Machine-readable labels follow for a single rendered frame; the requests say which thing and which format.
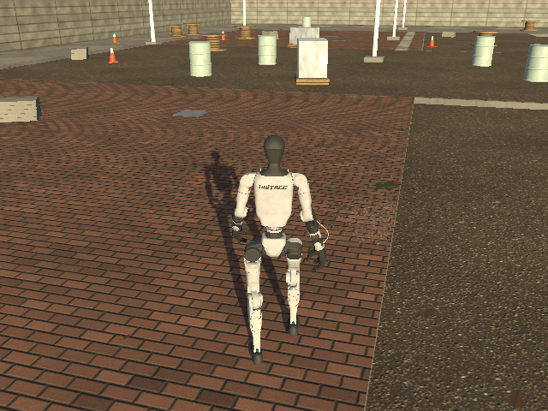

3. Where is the right robot upper arm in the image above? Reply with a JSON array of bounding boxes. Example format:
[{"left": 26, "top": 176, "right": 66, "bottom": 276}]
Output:
[{"left": 292, "top": 172, "right": 313, "bottom": 222}]

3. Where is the robot left hand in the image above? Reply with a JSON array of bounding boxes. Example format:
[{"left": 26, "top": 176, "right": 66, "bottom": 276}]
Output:
[{"left": 232, "top": 226, "right": 253, "bottom": 242}]

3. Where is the left robot thigh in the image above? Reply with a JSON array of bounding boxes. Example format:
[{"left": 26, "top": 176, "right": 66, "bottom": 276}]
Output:
[{"left": 244, "top": 240, "right": 263, "bottom": 309}]

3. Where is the robot left shin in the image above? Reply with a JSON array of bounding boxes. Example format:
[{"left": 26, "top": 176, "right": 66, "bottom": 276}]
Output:
[{"left": 247, "top": 294, "right": 262, "bottom": 353}]

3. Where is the robot right hand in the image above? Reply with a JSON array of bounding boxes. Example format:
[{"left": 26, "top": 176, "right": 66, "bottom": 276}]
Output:
[{"left": 307, "top": 248, "right": 327, "bottom": 271}]

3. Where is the robot right forearm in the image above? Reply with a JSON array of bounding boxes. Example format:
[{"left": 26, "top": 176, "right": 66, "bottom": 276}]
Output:
[{"left": 306, "top": 208, "right": 325, "bottom": 251}]

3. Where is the robot left forearm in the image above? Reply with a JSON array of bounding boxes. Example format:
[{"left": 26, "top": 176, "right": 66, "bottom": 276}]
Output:
[{"left": 231, "top": 205, "right": 244, "bottom": 231}]

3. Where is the left robot upper arm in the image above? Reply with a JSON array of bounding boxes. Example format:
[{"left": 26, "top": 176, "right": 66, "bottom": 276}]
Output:
[{"left": 235, "top": 172, "right": 257, "bottom": 218}]

